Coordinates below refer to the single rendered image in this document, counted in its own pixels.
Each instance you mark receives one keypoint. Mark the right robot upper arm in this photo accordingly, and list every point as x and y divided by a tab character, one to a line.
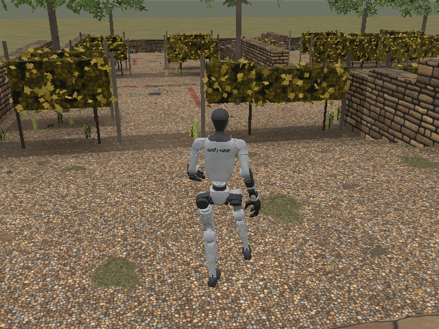
242	147

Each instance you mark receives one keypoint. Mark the robot right forearm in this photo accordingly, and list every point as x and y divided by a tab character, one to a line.
251	188

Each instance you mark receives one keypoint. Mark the robot left forearm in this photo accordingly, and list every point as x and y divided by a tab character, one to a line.
192	175

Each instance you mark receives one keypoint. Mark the left robot upper arm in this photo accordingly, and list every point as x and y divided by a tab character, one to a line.
197	145

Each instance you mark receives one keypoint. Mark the left robot hand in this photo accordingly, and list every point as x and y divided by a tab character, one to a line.
199	175

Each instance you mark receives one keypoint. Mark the right robot hand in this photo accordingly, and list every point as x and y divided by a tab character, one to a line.
256	208

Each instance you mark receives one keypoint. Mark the left robot shin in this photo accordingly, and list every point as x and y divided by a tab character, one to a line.
211	254

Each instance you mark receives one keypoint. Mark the left robot thigh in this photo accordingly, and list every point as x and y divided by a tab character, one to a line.
206	213

